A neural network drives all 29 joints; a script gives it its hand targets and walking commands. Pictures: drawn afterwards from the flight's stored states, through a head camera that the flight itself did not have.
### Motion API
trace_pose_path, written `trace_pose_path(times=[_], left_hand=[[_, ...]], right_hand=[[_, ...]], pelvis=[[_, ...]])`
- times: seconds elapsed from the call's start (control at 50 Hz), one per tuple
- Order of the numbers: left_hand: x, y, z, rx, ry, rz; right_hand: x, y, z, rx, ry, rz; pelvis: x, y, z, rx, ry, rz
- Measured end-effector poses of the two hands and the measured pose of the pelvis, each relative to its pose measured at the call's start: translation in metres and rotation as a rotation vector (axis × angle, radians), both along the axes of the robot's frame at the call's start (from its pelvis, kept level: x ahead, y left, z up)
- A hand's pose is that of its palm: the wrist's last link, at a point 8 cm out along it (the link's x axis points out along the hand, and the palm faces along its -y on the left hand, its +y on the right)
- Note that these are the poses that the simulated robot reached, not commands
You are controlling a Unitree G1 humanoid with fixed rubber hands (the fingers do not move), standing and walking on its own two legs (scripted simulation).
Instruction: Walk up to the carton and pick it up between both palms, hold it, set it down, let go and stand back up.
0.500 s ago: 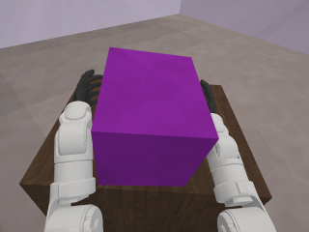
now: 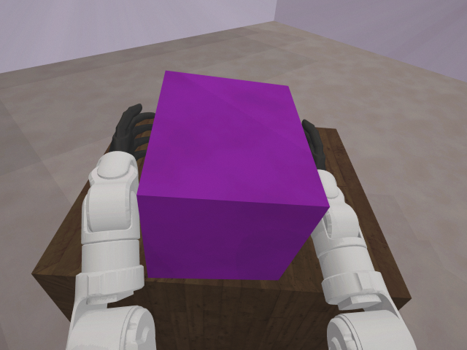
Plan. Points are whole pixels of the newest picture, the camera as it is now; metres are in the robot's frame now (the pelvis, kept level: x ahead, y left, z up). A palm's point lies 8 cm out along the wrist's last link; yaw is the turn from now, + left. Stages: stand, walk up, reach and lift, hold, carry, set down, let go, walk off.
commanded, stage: hold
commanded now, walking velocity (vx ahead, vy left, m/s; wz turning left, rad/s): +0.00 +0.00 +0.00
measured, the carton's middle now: (222, 176) +0.34 +0.01 +0.17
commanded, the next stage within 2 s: none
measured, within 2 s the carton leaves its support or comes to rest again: neither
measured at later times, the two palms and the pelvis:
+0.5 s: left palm (124, 154) +0.36 +0.15 +0.20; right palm (311, 166) +0.36 -0.14 +0.18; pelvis +0.00 +0.00 +0.00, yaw +0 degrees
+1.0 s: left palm (125, 153) +0.36 +0.15 +0.20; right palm (310, 167) +0.36 -0.14 +0.18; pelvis +0.00 +0.00 +0.00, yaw +0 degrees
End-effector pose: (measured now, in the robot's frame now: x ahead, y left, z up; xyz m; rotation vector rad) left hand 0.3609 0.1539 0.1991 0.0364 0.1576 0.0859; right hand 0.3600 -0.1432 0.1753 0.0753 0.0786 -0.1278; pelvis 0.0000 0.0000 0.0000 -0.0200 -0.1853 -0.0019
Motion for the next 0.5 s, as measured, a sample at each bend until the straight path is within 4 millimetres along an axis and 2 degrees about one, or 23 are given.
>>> trace_pose_path(times=[0.5], left_hand=[[0.0001, 0.0003, 0.0006, 0.004, -0.009, 0.001]], right_hand=[[0.0012, 0.0, 0.0032, -0.004, -0.01, 0.003]], pelvis=[[0.0017, -0.0006, -0.0001, -0.002, -0.005, 0.004]])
